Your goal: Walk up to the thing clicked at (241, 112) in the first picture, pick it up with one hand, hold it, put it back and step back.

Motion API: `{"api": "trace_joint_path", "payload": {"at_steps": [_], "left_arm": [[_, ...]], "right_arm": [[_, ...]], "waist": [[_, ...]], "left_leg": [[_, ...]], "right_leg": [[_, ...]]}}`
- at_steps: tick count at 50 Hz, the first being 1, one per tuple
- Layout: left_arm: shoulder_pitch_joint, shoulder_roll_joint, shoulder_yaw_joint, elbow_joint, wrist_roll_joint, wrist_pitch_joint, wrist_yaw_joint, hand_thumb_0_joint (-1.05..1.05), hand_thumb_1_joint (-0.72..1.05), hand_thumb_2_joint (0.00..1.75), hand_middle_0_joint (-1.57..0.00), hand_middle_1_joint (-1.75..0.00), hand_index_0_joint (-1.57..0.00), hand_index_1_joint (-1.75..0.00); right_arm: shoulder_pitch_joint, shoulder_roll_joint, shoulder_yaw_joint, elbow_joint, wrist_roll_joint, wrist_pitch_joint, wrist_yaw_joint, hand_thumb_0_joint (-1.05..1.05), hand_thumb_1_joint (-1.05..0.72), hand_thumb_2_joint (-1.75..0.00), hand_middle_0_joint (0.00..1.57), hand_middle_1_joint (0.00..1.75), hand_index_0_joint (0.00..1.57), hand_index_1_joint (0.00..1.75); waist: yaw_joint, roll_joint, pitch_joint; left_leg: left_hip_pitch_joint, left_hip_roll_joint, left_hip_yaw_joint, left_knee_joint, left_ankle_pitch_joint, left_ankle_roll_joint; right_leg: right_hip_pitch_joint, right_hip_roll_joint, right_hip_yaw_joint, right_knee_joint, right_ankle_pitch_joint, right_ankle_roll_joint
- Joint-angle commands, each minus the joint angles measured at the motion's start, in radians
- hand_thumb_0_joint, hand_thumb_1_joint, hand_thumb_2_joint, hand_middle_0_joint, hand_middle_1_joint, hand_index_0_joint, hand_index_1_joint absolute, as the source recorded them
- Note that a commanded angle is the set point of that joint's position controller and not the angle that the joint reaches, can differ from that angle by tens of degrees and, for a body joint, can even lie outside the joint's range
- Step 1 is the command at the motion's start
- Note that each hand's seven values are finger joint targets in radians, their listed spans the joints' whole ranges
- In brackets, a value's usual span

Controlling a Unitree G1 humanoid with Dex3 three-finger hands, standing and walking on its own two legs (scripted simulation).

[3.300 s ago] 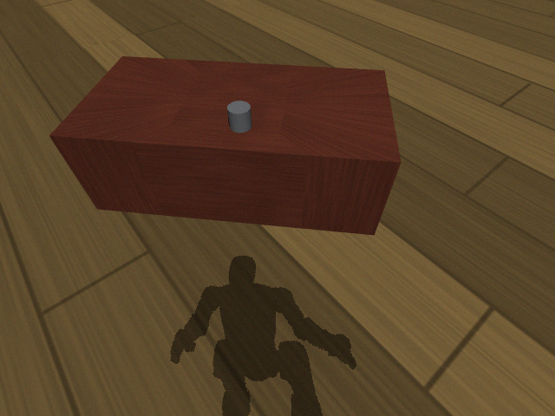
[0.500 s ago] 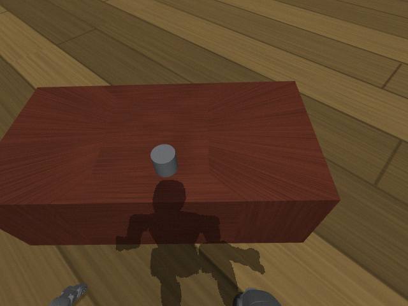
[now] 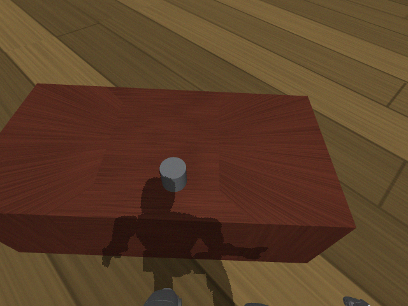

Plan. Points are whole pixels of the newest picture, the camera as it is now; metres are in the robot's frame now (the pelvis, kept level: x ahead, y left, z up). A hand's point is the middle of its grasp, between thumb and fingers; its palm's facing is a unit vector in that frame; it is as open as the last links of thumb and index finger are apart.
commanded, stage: walk up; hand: left
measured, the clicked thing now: (173, 174) +0.54 +0.14 -0.25
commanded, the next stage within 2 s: stand in 1.14 s
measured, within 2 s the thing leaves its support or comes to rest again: neither
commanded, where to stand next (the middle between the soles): +0.08 -0.02 m, yaw +1 degrees
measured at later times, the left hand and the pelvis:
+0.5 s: hand out of the picture +0.10 +0.24 -0.13, palm faces +0.00 -0.95 -0.32, open 7.4 cm; pelvis +0.01 -0.01 +0.03, yaw +0 degrees
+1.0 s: hand out of the picture +0.11 +0.24 -0.13, palm faces -0.02 -0.95 -0.31, open 7.4 cm; pelvis +0.03 +0.00 +0.03, yaw +0 degrees
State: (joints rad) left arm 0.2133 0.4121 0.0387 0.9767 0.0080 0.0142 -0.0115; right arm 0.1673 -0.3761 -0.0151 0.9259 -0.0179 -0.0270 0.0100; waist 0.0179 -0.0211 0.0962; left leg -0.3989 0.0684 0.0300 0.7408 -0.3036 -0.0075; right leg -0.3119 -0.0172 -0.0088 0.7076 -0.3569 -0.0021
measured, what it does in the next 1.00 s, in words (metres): stands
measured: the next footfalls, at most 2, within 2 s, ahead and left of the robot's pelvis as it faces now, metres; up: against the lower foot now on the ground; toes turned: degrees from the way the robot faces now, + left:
none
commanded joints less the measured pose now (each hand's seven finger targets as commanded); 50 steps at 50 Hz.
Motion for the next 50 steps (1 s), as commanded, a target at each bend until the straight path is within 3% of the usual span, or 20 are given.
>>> {"api": "trace_joint_path", "payload": {"at_steps": [1, 3, 5, 11, 17, 22, 29, 38, 50], "left_arm": [[-0.052, 0.222, 0.043, -0.052, 0.005, -0.032, 0.004, 0.00, 0.90, 0.90, -0.20, -0.30, -0.20, -0.30], [-0.047, 0.185, 0.023, -0.032, -0.007, -0.029, 0.002, 0.00, 0.90, 0.90, -0.20, -0.30, -0.20, -0.30], [-0.037, 0.184, 0.019, -0.001, -0.006, -0.028, 0.001, 0.00, 0.90, 0.90, -0.20, -0.30, -0.20, -0.30], [-0.088, 0.187, 0.015, 0.039, -0.009, -0.037, 0.004, 0.00, 0.90, 0.90, -0.20, -0.30, -0.20, -0.30], [-0.144, 0.171, 0.011, 0.069, -0.006, -0.031, 0.004, 0.00, 0.90, 0.90, -0.20, -0.30, -0.20, -0.30], [-0.179, 0.161, 0.015, 0.084, -0.007, -0.028, 0.002, 0.00, 0.90, 0.90, -0.20, -0.30, -0.20, -0.30], [-0.184, 0.150, 0.016, 0.099, -0.004, -0.021, -0.003, 0.00, 0.90, 0.90, -0.20, -0.30, -0.20, -0.30], [-0.178, 0.149, 0.019, 0.102, -0.004, -0.020, -0.001, 0.00, 0.90, 0.90, -0.20, -0.30, -0.20, -0.30], [-0.173, 0.143, 0.018, 0.109, -0.001, -0.018, 0.003, 0.00, 0.90, 0.90, -0.20, -0.30, -0.20, -0.30]], "right_arm": [[-0.025, -0.230, -0.053, -0.031, 0.024, -0.022, -0.028, 0.00, -0.90, -0.90, 0.20, 0.30, 0.20, 0.30], [-0.074, -0.248, -0.051, -0.011, 0.016, -0.031, -0.027, 0.00, -0.90, -0.90, 0.20, 0.30, 0.20, 0.30], [-0.096, -0.244, -0.041, 0.005, 0.017, -0.032, -0.025, 0.00, -0.90, -0.90, 0.20, 0.30, 0.20, 0.30], [-0.128, -0.220, -0.027, 0.062, 0.026, -0.030, -0.023, 0.00, -0.90, -0.90, 0.20, 0.30, 0.20, 0.30], [-0.159, -0.208, -0.023, 0.108, 0.021, -0.021, -0.018, 0.00, -0.90, -0.90, 0.20, 0.30, 0.20, 0.30], [-0.162, -0.202, -0.020, 0.142, 0.016, -0.023, -0.020, 0.00, -0.90, -0.90, 0.20, 0.30, 0.20, 0.30], [-0.166, -0.201, -0.020, 0.161, 0.011, -0.025, -0.019, 0.00, -0.90, -0.90, 0.20, 0.30, 0.20, 0.30], [-0.146, -0.198, -0.023, 0.168, 0.012, -0.028, -0.023, 0.00, -0.90, -0.90, 0.20, 0.30, 0.20, 0.30], [-0.145, -0.193, -0.028, 0.168, 0.012, -0.022, -0.024, 0.00, -0.90, -0.90, 0.20, 0.30, 0.20, 0.30]], "waist": [[-0.031, 0.050, -0.117], [-0.011, 0.116, -0.136], [-0.003, 0.093, -0.136], [-0.013, 0.027, -0.162], [-0.017, -0.003, -0.127], [-0.015, -0.001, -0.136], [-0.014, 0.028, -0.115], [-0.018, 0.022, -0.158], [-0.024, 0.019, -0.150]], "left_leg": [[0.115, 0.052, -0.114, -0.228, 0.012, 0.050], [0.145, 0.085, -0.152, -0.271, 0.027, 0.063], [0.130, 0.108, -0.167, -0.296, 0.047, 0.079], [0.224, 0.071, -0.086, -0.266, 0.235, 0.051], [0.239, 0.066, -0.080, -0.335, 0.184, 0.041], [0.254, 0.068, -0.072, -0.383, 0.228, 0.027], [0.238, 0.070, -0.088, -0.455, 0.100, 0.016], [0.281, 0.074, -0.074, -0.440, 0.238, 0.019], [0.294, 0.078, -0.069, -0.438, 0.276, 0.022]], "right_leg": [[-0.007, -0.106, 0.152, -0.178, 0.113, -0.085], [0.015, -0.079, 0.094, -0.163, 0.152, -0.058], [0.060, -0.071, 0.082, -0.174, 0.149, -0.052], [0.088, -0.111, 0.111, -0.264, 0.286, -0.053], [0.090, -0.115, 0.109, -0.351, 0.210, -0.038], [0.137, -0.114, 0.100, -0.387, 0.231, -0.033], [0.150, -0.105, 0.091, -0.427, 0.165, -0.027], [0.185, -0.107, 0.082, -0.420, 0.259, -0.022], [0.186, -0.108, 0.072, -0.427, 0.292, -0.015]]}}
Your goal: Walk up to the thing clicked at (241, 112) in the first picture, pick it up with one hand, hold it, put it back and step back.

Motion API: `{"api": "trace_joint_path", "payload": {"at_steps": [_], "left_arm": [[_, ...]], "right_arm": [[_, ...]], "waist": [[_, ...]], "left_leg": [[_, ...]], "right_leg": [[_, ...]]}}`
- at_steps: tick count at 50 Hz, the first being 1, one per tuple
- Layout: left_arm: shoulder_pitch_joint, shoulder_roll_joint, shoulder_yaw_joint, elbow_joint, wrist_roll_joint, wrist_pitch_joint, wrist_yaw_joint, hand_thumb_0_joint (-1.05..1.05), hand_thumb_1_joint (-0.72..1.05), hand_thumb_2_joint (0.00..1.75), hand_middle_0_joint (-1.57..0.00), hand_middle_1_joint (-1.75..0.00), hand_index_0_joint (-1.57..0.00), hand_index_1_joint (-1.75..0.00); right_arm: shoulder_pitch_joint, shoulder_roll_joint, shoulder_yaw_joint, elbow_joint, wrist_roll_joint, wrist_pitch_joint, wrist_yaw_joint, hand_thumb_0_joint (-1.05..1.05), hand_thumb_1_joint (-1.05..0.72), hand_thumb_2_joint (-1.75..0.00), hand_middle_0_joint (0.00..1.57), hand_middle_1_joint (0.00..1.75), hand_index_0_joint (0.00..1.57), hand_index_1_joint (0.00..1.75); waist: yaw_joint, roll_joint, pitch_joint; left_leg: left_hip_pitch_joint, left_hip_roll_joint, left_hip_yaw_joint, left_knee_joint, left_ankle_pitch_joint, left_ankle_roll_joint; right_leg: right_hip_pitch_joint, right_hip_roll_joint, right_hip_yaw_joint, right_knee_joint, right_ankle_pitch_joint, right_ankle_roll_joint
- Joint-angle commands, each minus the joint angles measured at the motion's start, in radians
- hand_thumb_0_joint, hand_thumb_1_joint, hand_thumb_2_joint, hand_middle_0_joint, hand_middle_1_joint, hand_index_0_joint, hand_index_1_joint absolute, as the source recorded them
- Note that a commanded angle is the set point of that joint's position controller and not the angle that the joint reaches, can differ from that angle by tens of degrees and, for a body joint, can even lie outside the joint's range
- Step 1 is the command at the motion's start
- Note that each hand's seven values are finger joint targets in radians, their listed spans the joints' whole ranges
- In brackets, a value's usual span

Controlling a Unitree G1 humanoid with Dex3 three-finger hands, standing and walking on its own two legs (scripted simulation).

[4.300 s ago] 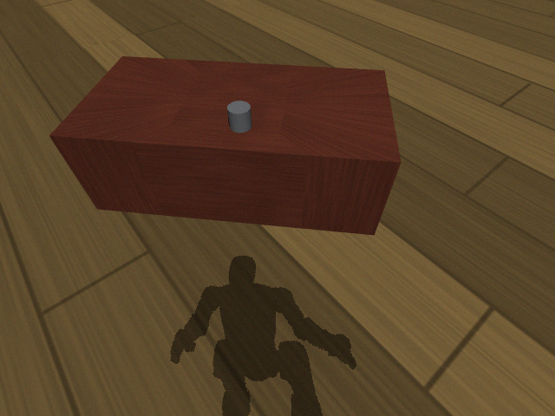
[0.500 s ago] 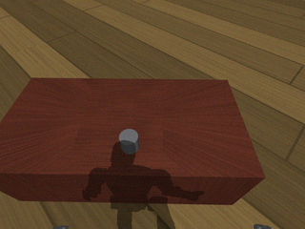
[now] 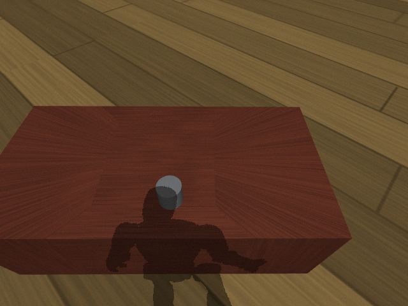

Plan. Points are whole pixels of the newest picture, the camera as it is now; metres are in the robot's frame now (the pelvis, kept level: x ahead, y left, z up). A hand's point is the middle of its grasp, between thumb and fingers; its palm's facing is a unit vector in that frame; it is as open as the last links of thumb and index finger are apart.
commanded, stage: walk up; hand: left
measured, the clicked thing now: (169, 192) +0.51 +0.15 -0.29
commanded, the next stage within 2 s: stand in 0.14 s
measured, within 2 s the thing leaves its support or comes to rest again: neither
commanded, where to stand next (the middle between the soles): +0.05 -0.02 m, yaw +1 degrees
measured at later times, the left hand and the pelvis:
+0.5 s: hand out of the picture +0.08 +0.26 -0.16, palm faces -0.02 -0.94 -0.34, open 7.4 cm; pelvis +0.00 +0.01 +0.00, yaw +0 degrees
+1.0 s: hand out of the picture +0.08 +0.26 -0.16, palm faces -0.03 -0.94 -0.33, open 7.4 cm; pelvis +0.01 +0.01 +0.00, yaw +0 degrees
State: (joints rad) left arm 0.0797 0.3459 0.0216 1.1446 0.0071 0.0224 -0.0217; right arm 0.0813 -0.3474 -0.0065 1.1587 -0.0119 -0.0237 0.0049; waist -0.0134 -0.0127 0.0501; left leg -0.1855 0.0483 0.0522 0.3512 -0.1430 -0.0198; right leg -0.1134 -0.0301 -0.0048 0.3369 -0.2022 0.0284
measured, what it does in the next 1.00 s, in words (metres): stands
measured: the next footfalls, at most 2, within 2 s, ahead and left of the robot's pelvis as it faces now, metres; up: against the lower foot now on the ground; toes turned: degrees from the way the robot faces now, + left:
none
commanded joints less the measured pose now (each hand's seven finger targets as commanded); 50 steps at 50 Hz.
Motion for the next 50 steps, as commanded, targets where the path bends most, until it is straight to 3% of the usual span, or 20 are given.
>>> {"api": "trace_joint_path", "payload": {"at_steps": [1, 7, 15, 23, 29, 35, 39, 43, 50], "left_arm": [[-0.041, 0.209, 0.034, -0.061, 0.000, -0.027, 0.014, 0.00, 0.90, 0.90, -0.20, -0.30, -0.20, -0.30], [-0.032, 0.208, 0.029, -0.061, 0.003, -0.040, 0.019, 0.00, 0.90, 0.90, -0.20, -0.30, -0.20, -0.30], [-0.023, 0.217, 0.025, -0.058, 0.003, -0.054, 0.026, 0.00, 0.90, 0.90, -0.20, -0.30, -0.20, -0.30], [-0.018, 0.212, 0.021, -0.061, 0.004, -0.051, 0.027, 0.00, 0.90, 0.90, -0.20, -0.30, -0.20, -0.30], [-0.011, 0.221, 0.019, -0.064, 0.003, -0.053, 0.027, 0.00, 0.90, 0.90, -0.20, -0.30, -0.20, -0.30], [-0.002, 0.214, 0.018, -0.066, 0.004, -0.050, 0.028, 0.00, 0.90, 0.90, -0.20, -0.30, -0.20, -0.30], [-0.003, 0.223, 0.016, -0.069, 0.003, -0.055, 0.030, 0.00, 0.90, 0.90, -0.20, -0.30, -0.20, -0.30], [-0.004, 0.220, 0.016, -0.069, 0.002, -0.052, 0.031, 0.00, 0.90, 0.90, -0.20, -0.30, -0.20, -0.30], [0.000, 0.221, 0.017, -0.072, 0.002, -0.051, 0.031, 0.00, 0.90, 0.90, -0.20, -0.30, -0.20, -0.30]], "right_arm": [[-0.058, -0.223, -0.037, -0.063, 0.004, -0.025, -0.019, 0.00, -0.90, -0.90, 0.20, 0.30, 0.20, 0.30], [-0.070, -0.220, -0.038, -0.063, 0.002, -0.015, -0.015, 0.00, -0.90, -0.90, 0.20, 0.30, 0.20, 0.30], [-0.070, -0.214, -0.036, -0.065, 0.005, -0.013, -0.008, 0.00, -0.90, -0.90, 0.20, 0.30, 0.20, 0.30], [-0.070, -0.217, -0.038, -0.066, 0.003, -0.008, -0.007, 0.00, -0.90, -0.90, 0.20, 0.30, 0.20, 0.30], [-0.058, -0.211, -0.037, -0.060, 0.002, -0.011, -0.005, 0.00, -0.90, -0.90, 0.20, 0.30, 0.20, 0.30], [-0.057, -0.222, -0.040, -0.055, 0.002, -0.009, -0.005, 0.00, -0.90, -0.90, 0.20, 0.30, 0.20, 0.30], [-0.050, -0.213, -0.039, -0.056, 0.002, -0.009, -0.004, 0.00, -0.90, -0.90, 0.20, 0.30, 0.20, 0.30], [-0.045, -0.218, -0.039, -0.054, 0.003, -0.008, -0.006, 0.00, -0.90, -0.90, 0.20, 0.30, 0.20, 0.30], [-0.041, -0.215, -0.038, -0.059, 0.004, -0.008, -0.006, 0.00, -0.90, -0.90, 0.20, 0.30, 0.20, 0.30]], "waist": [[0.005, 0.006, -0.111], [0.009, 0.053, -0.094], [0.005, 0.021, -0.099], [0.006, 0.017, -0.067], [0.006, 0.008, -0.075], [0.010, 0.030, -0.075], [0.007, 0.006, -0.098], [0.006, 0.024, -0.076], [0.009, 0.020, -0.090]], "left_leg": [[0.090, 0.100, -0.087, -0.046, 0.114, 0.036], [0.089, 0.102, -0.094, -0.058, 0.087, 0.028], [0.125, 0.107, -0.099, -0.057, 0.178, 0.029], [0.098, 0.099, -0.103, -0.083, 0.039, 0.030], [0.107, 0.096, -0.105, -0.083, 0.087, 0.027], [0.098, 0.096, -0.107, -0.087, 0.051, 0.031], [0.113, 0.099, -0.102, -0.066, 0.148, 0.034], [0.091, 0.093, -0.101, -0.072, 0.095, 0.031], [0.099, 0.095, -0.097, -0.063, 0.148, 0.033]], "right_leg": [[-0.012, -0.097, 0.072, -0.063, 0.140, -0.045], [-0.013, -0.109, 0.079, -0.081, 0.102, -0.039], [-0.004, -0.111, 0.069, -0.076, 0.175, -0.035], [-0.032, -0.108, 0.066, -0.094, 0.066, -0.034], [-0.030, -0.111, 0.064, -0.086, 0.088, -0.037], [-0.025, -0.113, 0.065, -0.083, 0.078, -0.040], [-0.006, -0.114, 0.062, -0.080, 0.124, -0.036], [-0.004, -0.117, 0.065, -0.089, 0.099, -0.038], [0.012, -0.120, 0.062, -0.086, 0.140, -0.039]]}}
